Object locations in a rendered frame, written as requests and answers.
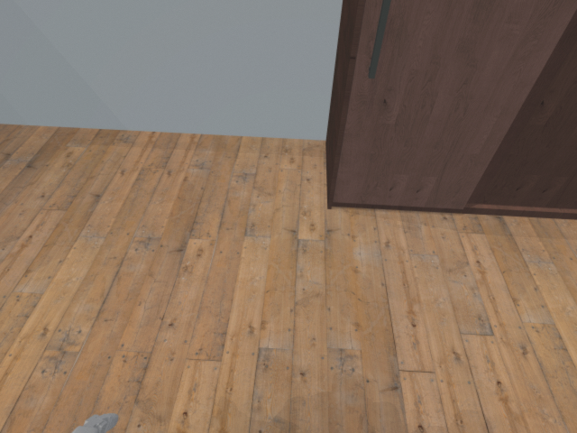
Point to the handle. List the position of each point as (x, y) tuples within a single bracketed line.
[(379, 37)]

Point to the left robot hand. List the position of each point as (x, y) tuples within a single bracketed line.
[(98, 424)]

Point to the wardrobe door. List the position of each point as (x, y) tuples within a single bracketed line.
[(536, 162), (451, 78)]

